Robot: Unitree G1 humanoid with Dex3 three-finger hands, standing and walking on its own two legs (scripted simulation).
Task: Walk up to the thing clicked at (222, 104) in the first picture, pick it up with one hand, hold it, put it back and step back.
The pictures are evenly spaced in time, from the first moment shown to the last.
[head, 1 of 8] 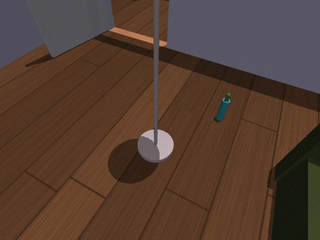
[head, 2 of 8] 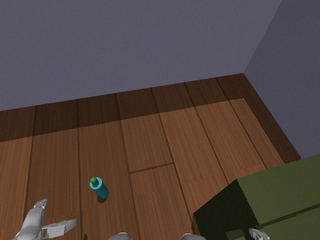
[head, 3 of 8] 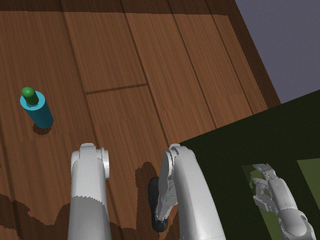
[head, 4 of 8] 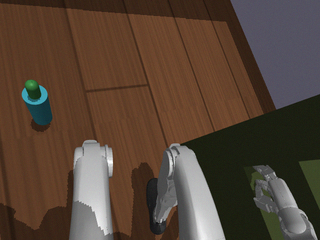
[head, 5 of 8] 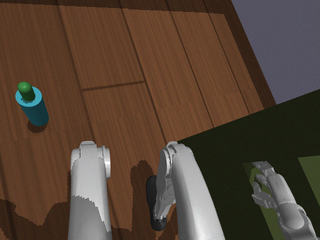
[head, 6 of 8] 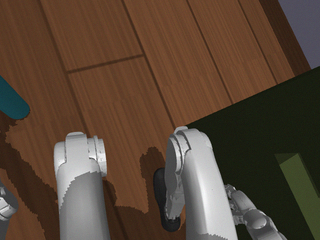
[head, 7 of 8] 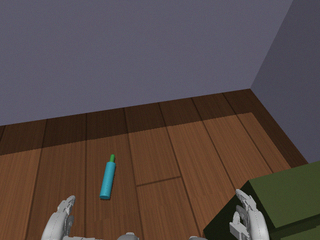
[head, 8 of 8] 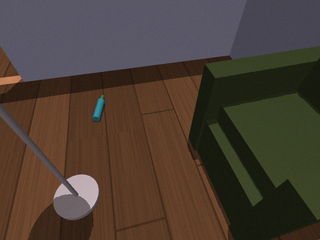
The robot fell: no
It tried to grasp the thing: yes
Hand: left
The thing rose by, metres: 0.00
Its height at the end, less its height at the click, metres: -0.11
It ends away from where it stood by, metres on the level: 0.28
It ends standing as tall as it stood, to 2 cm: no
